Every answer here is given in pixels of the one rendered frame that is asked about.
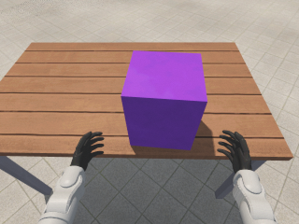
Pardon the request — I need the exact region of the robot left hand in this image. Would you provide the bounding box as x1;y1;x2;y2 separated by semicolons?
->
70;132;105;172

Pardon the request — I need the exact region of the carton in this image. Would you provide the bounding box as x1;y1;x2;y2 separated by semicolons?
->
121;50;207;150

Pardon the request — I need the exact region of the table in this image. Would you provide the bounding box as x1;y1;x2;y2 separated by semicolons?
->
0;42;293;199

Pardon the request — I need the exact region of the robot left forearm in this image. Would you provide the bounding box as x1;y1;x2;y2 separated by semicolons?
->
37;165;86;224

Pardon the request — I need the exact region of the robot right forearm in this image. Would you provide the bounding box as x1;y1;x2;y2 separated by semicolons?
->
232;169;278;224

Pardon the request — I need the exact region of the robot right hand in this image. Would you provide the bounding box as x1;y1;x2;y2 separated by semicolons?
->
217;130;252;174

